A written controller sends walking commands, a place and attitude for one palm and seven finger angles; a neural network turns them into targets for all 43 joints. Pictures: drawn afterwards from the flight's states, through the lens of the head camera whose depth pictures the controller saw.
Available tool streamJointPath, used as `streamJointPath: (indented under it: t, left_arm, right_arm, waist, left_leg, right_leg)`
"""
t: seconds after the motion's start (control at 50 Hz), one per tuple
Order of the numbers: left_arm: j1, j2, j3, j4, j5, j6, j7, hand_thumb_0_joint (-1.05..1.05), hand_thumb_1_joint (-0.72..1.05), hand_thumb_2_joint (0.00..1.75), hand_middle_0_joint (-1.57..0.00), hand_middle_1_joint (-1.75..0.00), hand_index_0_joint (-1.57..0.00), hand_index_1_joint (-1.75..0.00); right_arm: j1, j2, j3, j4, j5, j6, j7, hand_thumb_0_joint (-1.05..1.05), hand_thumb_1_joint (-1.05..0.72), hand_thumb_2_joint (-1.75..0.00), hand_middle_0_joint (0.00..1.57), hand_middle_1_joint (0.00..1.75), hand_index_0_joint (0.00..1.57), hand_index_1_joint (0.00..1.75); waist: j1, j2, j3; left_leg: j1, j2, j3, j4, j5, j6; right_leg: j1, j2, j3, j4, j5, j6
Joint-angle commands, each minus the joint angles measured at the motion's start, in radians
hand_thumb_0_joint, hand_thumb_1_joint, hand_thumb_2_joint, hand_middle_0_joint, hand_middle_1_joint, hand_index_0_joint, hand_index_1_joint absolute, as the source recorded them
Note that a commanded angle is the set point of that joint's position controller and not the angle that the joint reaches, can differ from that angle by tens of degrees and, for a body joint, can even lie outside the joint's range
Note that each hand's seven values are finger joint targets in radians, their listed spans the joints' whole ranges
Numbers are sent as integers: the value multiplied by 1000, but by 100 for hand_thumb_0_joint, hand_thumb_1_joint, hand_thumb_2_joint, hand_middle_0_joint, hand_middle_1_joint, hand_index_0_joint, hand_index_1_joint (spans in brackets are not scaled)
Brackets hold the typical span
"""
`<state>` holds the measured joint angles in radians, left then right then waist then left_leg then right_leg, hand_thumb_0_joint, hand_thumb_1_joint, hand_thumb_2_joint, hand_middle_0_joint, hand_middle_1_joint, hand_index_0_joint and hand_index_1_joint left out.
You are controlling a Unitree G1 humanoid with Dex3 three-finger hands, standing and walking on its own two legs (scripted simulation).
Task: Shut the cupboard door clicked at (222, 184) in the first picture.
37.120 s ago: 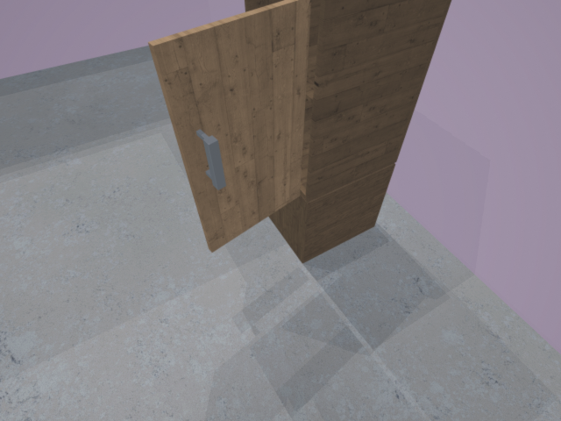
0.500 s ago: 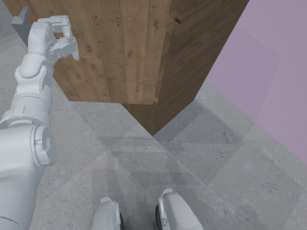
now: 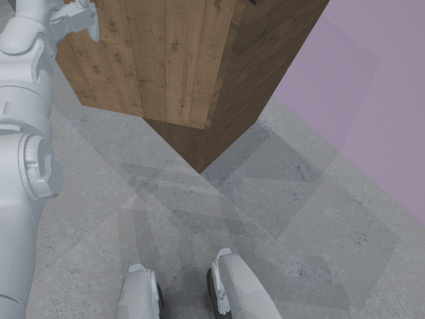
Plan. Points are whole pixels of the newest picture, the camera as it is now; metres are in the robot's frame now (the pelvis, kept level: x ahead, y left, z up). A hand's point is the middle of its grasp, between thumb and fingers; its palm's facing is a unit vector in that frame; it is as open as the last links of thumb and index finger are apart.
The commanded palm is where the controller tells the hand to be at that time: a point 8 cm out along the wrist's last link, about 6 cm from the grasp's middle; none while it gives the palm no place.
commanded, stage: push the door shut along its arc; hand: left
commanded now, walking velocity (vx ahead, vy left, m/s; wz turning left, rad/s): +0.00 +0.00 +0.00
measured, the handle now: out of the picture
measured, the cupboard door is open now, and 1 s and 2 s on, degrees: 36 28 28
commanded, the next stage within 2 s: pull the fist back off the door in 0.08 s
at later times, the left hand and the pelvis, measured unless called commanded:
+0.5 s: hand (118, 9) +0.62 +0.06 +0.11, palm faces +0.19 -0.98 -0.05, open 3.1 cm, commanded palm +0.57 +0.10 +0.12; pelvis +0.02 -0.01 +0.00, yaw +0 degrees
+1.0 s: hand (121, 52) +0.53 +0.06 +0.11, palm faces +0.17 -0.99 +0.00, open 3.1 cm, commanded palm +0.50 +0.11 +0.12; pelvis +0.03 -0.03 +0.04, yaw +2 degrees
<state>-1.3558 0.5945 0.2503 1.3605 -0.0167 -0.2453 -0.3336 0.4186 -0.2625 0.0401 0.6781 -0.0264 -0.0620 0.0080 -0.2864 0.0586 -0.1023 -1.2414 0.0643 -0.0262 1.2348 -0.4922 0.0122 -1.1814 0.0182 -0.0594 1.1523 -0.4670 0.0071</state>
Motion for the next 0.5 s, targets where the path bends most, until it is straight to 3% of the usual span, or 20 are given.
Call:
streamJointPath:
  t: [0.0, 0.04, 0.1, 0.16, 0.18, 0.2, 0.22, 0.24, 0.26, 0.3, 0.34, 0.38, 0.44, 0.48]
  left_arm:
    - [-627, 89, -6, -219, -2, -49, -5, 0, 90, 90, -130, -150, -130, -150]
    - [-660, 103, -2, -206, 5, -36, -5, 0, 90, 90, -130, -150, -130, -150]
    - [-693, 99, -12, -218, 15, -30, -7, 0, 90, 90, -130, -150, -130, -150]
    - [-726, 82, -24, -207, 19, -20, -11, 0, 90, 90, -130, -150, -130, -150]
    - [-688, 105, 178, -224, -53, 2, 182, 0, 90, 90, -130, -150, -130, -150]
    - [-623, 51, 139, -195, -25, 15, 281, 0, 90, 90, -130, -150, -130, -150]
    - [-587, -9, 116, -205, -19, 23, 338, 0, 90, 90, -130, -150, -130, -150]
    - [-562, -14, 148, -226, -18, 22, 396, 0, 90, 90, -130, -150, -130, -150]
    - [-546, -45, 151, -230, 2, 10, 465, 0, 90, 90, -130, -150, -130, -150]
    - [-533, -101, 121, -294, 72, -23, 604, 0, 90, 90, -130, -150, -130, -150]
    - [-571, -122, 62, -347, 171, -72, 691, 0, 90, 90, -130, -150, -130, -150]
    - [-570, -108, 40, -402, 211, -118, 700, 0, 90, 90, -130, -150, -130, -150]
    - [-545, -65, 68, -428, 177, -148, 660, 0, 90, 90, -130, -150, -130, -150]
    - [-466, -44, 102, -367, 149, -134, 631, 0, 90, 90, -130, -150, -130, -150]
  right_arm:
    - [244, -208, -69, -7, -4, -12, -12, 0, -90, -90, 20, 30, 20, 30]
    - [252, -209, -67, 0, -8, -11, -13, 0, -90, -90, 20, 30, 20, 30]
    - [263, -211, -69, 8, -13, -12, -13, 0, -90, -90, 20, 30, 20, 30]
    - [272, -212, -69, 15, -18, -16, -13, 0, -90, -90, 20, 30, 20, 30]
    - [304, -191, -51, -27, -36, -15, -2, 0, -90, -90, 20, 30, 20, 30]
    - [291, -189, -55, -28, -46, -14, 17, 0, -90, -90, 20, 30, 20, 30]
    - [286, -180, -61, -33, -51, -12, 32, 0, -90, -90, 20, 30, 20, 30]
    - [303, -184, -69, -35, -65, -7, 44, 0, -90, -90, 20, 30, 20, 30]
    - [311, -181, -72, -38, -79, -4, 57, 0, -90, -90, 20, 30, 20, 30]
    - [310, -167, -81, -41, -100, 0, 88, 0, -90, -90, 20, 30, 20, 30]
    - [314, -165, -93, -22, -119, 5, 114, 0, -90, -90, 20, 30, 20, 30]
    - [325, -167, -110, -20, -119, 18, 124, 0, -90, -90, 20, 30, 20, 30]
    - [313, -163, -116, -24, -100, 37, 118, 0, -90, -90, 20, 30, 20, 30]
    - [310, -161, -112, -24, -87, 51, 108, 0, -90, -90, 20, 30, 20, 30]
  waist:
    - [-81, 229, -571]
    - [-94, 212, -569]
    - [-100, 256, -597]
    - [-119, 260, -584]
    - [-45, 279, -616]
    - [-47, 268, -626]
    - [-46, 266, -622]
    - [-42, 215, -640]
    - [-37, 218, -652]
    - [-27, 232, -662]
    - [-42, 257, -664]
    - [-36, 239, -710]
    - [-16, 210, -748]
    - [-5, 163, -707]
  left_leg:
    - [629, -15, -98, -103, 382, 16]
    - [602, -16, -98, -94, 375, 21]
    - [639, -14, -109, -82, 420, 17]
    - [646, -12, -118, -77, 421, 19]
    - [605, -7, -134, -106, 395, 3]
    - [603, -2, -143, -116, 383, -7]
    - [611, 2, -144, -119, 396, -11]
    - [620, 4, -143, -117, 424, -14]
    - [642, 3, -147, -117, 469, -19]
    - [642, -1, -118, -104, 489, -23]
    - [652, 2, -109, -96, 500, -26]
    - [677, -5, -91, -106, 537, -23]
    - [656, -26, -52, -140, 515, -11]
    - [620, -33, -38, -162, 497, -4]
  right_leg:
    - [27, 40, -4, -133, 217, -39]
    - [29, 42, -6, -129, 217, -39]
    - [-3, 41, -10, -116, 233, -42]
    - [-35, 42, -16, -110, 227, -42]
    - [21, 32, -15, -113, 231, -34]
    - [17, 30, -20, -103, 222, -27]
    - [12, 28, -27, -99, 228, -25]
    - [32, 29, -30, -102, 243, -20]
    - [31, 31, -33, -101, 256, -17]
    - [44, 34, -33, -109, 273, -13]
    - [31, 35, -31, -104, 279, -14]
    - [105, 37, -21, -121, 317, -20]
    - [270, 36, -1, -157, 392, -22]
    - [328, 36, 5, -177, 422, -19]
